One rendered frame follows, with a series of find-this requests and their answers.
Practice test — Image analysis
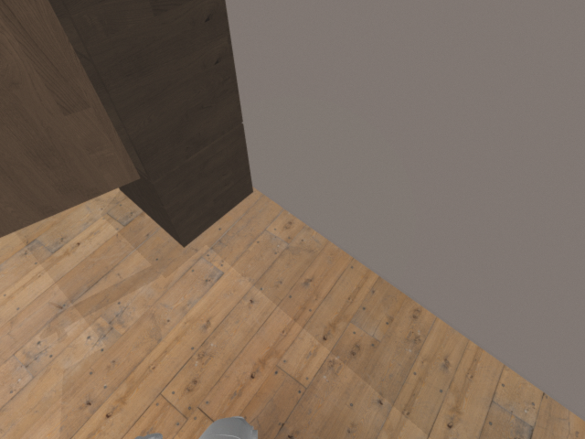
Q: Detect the left robot thigh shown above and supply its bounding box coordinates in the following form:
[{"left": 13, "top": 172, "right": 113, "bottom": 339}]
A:
[{"left": 198, "top": 417, "right": 258, "bottom": 439}]

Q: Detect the cupboard door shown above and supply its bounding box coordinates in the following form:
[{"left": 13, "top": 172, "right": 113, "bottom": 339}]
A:
[{"left": 0, "top": 0, "right": 140, "bottom": 238}]

